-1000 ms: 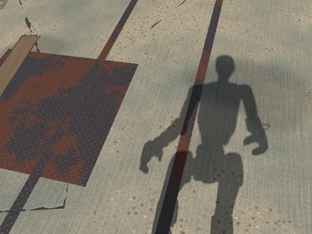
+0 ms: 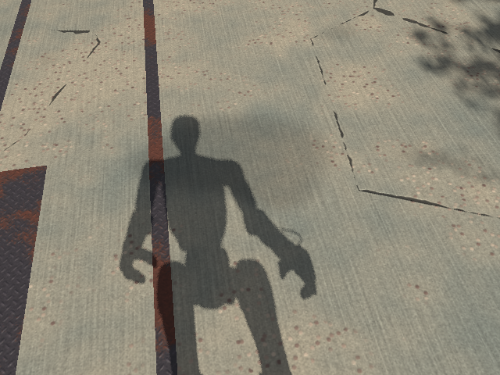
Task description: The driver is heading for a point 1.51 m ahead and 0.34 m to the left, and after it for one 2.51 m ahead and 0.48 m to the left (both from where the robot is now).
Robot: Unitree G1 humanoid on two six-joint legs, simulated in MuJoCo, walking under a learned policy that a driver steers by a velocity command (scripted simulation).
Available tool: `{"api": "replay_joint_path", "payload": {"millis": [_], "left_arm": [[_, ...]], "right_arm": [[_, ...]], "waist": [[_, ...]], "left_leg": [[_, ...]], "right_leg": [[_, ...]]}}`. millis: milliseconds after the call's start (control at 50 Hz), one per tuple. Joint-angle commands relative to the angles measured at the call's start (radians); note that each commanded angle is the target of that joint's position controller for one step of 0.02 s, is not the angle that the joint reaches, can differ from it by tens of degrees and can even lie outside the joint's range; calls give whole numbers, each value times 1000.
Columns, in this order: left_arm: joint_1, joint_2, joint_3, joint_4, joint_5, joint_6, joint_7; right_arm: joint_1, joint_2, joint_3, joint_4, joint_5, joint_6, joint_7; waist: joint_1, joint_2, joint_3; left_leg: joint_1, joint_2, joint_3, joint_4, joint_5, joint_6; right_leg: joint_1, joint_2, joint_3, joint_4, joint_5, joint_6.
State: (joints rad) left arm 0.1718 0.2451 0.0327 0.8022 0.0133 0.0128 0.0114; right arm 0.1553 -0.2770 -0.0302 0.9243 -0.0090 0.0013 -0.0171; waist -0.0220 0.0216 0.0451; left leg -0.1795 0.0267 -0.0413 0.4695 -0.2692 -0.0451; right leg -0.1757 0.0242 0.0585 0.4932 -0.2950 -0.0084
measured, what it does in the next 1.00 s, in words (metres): walks ahead: right foot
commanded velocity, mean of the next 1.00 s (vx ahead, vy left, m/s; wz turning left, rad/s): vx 0.30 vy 0.00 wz -0.01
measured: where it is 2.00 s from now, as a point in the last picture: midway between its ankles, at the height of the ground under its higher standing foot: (244, 259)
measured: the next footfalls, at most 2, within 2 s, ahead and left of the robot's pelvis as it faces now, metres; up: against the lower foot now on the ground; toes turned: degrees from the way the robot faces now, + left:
right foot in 0.90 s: +0.45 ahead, -0.08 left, +0.00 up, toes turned -1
left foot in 1.42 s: +0.74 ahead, +0.17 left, +0.00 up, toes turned +3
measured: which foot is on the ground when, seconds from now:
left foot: down 0.00-0.92, up 0.94-1.00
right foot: down 0.00-0.42, up 0.44-0.88, down 0.90-1.00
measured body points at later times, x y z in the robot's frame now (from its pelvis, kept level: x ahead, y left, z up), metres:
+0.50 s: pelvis +0.06 +0.04 +0.00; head +0.07 +0.06 +0.45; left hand +0.13 +0.31 -0.14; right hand +0.10 -0.25 -0.12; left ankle +0.03 +0.13 -0.74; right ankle -0.01 -0.11 -0.68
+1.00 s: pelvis +0.32 +0.01 -0.01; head +0.36 +0.01 +0.44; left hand +0.50 +0.26 -0.11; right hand +0.31 -0.26 -0.15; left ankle +0.15 +0.14 -0.64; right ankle +0.41 -0.08 -0.74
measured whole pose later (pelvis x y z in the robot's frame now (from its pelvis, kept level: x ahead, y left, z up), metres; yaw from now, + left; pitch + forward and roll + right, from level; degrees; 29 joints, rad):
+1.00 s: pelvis +0.32 +0.01 -0.01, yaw +1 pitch +0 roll -1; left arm 0.06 0.26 0.04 0.81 -0.01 -0.09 -0.03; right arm 0.38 -0.26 -0.02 0.99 0.03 -0.09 0.00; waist -0.03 0.01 0.06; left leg -0.23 0.01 -0.06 1.15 -0.42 0.05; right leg -0.38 0.05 -0.07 0.51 -0.14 -0.07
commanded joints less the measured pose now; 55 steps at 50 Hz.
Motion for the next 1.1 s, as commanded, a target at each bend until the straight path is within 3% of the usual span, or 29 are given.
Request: {"api": "replay_joint_path", "payload": {"millis": [20, 160, 200, 240, 300, 340, 380, 400, 420, 440, 460, 480, 520, 560, 620, 680, 740, 800, 840, 860, 880, 900, 920, 940, 960, 980, 1000, 1040, 1100], "left_arm": [[-4, 133, 26, -31, -2, -24, 2], [-8, 132, 18, 16, -5, -28, 3], [18, 151, 25, 38, -14, -23, 7], [62, 199, 41, 50, -21, -20, 8], [83, 204, 47, 59, -23, -49, 11], [50, 192, 48, 46, -36, -60, 9], [-30, 193, 47, 26, -50, -54, 6], [-36, 168, 40, 20, -40, -53, 4], [-50, 104, 21, 7, -26, -59, -1], [-58, 66, 11, -42, -25, -77, 0], [-45, 125, 27, -37, -55, -92, 3], [-24, 146, 32, -26, -72, -103, -2], [-29, 154, 39, -10, -52, -114, -8], [-53, 141, 43, -14, -33, -114, -22], [-112, 90, 31, -39, -28, -104, -33], [-228, 57, 13, -85, -33, -104, -37], [-314, 59, 6, -115, -40, -108, -47], [-353, 78, 8, -139, -45, -116, -62], [-298, 116, 23, -131, -41, -120, -66], [-218, 146, 38, -111, -39, -118, -62], [-56, 183, 60, -62, -41, -113, -53], [130, 221, 75, -14, -34, -105, -40], [250, 309, 96, 17, -12, -101, -37], [243, 219, 70, 31, -18, -98, -40], [134, 179, 55, 21, -28, -102, -38], [46, 151, 46, 7, -26, -107, -39], [-5, 121, 37, 4, -18, -115, -45], [-41, 95, 30, 10, -5, -125, -52], [-10, 126, 36, 42, -13, -136, -48]], "right_arm": [[-3, -112, -24, -24, 1, -4, -10], [7, -119, -26, 30, 4, 0, -17], [19, -109, -25, 47, 11, 2, -19], [-29, -100, -23, 23, 21, -10, -16], [-71, -109, -25, -11, 42, -54, 2], [-41, -110, -25, -3, 46, -81, 21], [90, -98, -30, 64, 40, -96, 33], [182, -106, -39, 112, 31, -94, 34], [291, -144, -51, 139, 25, -92, 31], [378, -267, -74, 142, 26, -96, 36], [324, -213, -53, 128, 11, -108, 42], [246, -164, -40, 100, 16, -119, 40], [186, -132, -28, 69, 18, -123, 43], [215, -92, -12, 73, 12, -113, 41], [267, -110, -10, 83, 10, -98, 26], [273, -127, -10, 74, 8, -87, 10], [325, -134, -12, 87, 14, -87, 3], [340, -135, -20, 94, 23, -80, 1], [313, -159, -31, 80, 19, -73, -1], [302, -172, -37, 73, 14, -65, -2], [285, -167, -37, 64, 7, -54, -3], [276, -149, -27, 43, -3, -52, -3], [412, -4, 13, 26, -6, -69, 13], [389, -42, 7, 48, 19, -99, 22], [264, -134, -21, -2, 52, -118, 27], [191, -143, -24, -23, 61, -127, 22], [164, -127, -28, -26, 52, -125, 14], [212, -82, -29, -16, 33, -100, 8], [172, -61, -27, -46, 20, -75, 3]], "waist": [[6, -93, -37], [7, -48, -36], [18, -75, -49], [54, -156, 21], [60, -216, 111], [32, -182, 93], [-45, -146, 35], [-77, -113, 4], [-111, 28, -33], [-120, 287, -67], [-89, 192, -20], [-53, 127, 58], [-30, 75, 79], [-30, 88, 45], [-41, 65, 32], [-61, 56, 66], [-83, 64, 102], [-60, 65, 108], [-4, 85, 43], [43, 107, -25], [127, 108, -125], [202, 83, -249], [140, -179, -434], [155, -202, -474], [133, -172, -250], [98, -92, -135], [61, -42, -66], [-1, -84, -48], [-16, -85, -6]], "left_leg": [[10, 10, 2, -26, 162, 10], [25, 14, 0, -39, 179, 0], [-6, -33, 57, 20, -18, 5], [-163, -61, 99, 159, -169, 22], [-316, 11, 19, 318, -241, 86], [-298, 39, 14, 236, -248, 123], [5, -11, 90, 16, -7, 128], [162, -41, 93, -7, 63, 109], [291, 76, -92, -89, -25, 136], [386, 308, -534, -268, -188, 273], [332, 375, -673, -321, -318, 338], [302, 347, -585, -321, -339, 316], [294, 272, -399, -323, -148, 249], [283, 208, -245, -319, 121, 209], [271, 180, -137, -322, 382, 221], [176, 146, -64, -359, 392, 210], [157, 159, -44, -390, 361, 216], [254, 206, -36, -349, 458, 212], [318, 226, -24, -252, 732, 193], [338, 224, -15, -152, 922, 183], [306, 191, 12, 32, 1031, 161], [103, 163, 13, 280, 864, 139], [-312, -29, 33, 713, 217, 70], [-433, -83, -105, 871, -280, 83], [-525, -19, -95, 915, -234, 99], [-506, 37, -66, 868, -136, 108], [-469, 74, -46, 802, -73, 101], [-354, 118, -50, 728, -16, 90], [-378, 140, -26, 617, 35, 57]], "right_leg": [[-10, -93, 97, -104, 248, -42], [-9, -78, 84, -102, 256, -45], [1, -73, 100, -136, -37, -70], [-12, -171, 267, -251, -433, -147], [-16, -310, 461, -342, -448, -235], [21, -304, 399, -318, -330, -215], [-110, -209, 232, -249, -193, -157], [-193, -151, 160, -161, -126, -130], [-301, -66, 47, 76, -68, -75], [-487, 56, -55, 374, -207, -12], [-570, 22, 42, 558, -295, -19], [-635, -35, 74, 618, -196, -41], [-656, -100, 32, 592, -17, -54], [-594, -123, -4, 527, 82, -40], [-588, -116, -58, 428, 159, 4], [-509, -89, -95, 218, 280, 23], [-441, -61, -116, 84, 361, 15], [-441, -54, -96, 15, 342, -25], [-348, -24, -104, 8, 290, -61], [-244, 6, -122, 22, 251, -83], [-45, 30, -140, 8, 258, -115], [272, -74, -30, 55, 263, -165], [679, -360, 465, 9, 50, -347], [661, -420, 725, -180, -80, -366], [479, -377, 574, -222, -106, -304], [296, -339, 429, -260, -29, -272], [154, -296, 322, -292, 80, -251], [6, -237, 202, -347, 162, -232], [-81, -224, 118, -404, 215, -250]]}}
Keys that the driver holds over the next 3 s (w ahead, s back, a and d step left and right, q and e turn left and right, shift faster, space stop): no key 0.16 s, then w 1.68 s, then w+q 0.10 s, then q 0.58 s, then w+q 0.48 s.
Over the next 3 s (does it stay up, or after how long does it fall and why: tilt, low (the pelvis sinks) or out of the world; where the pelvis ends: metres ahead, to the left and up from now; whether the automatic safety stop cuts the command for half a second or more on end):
stays up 1.14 0.08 0.00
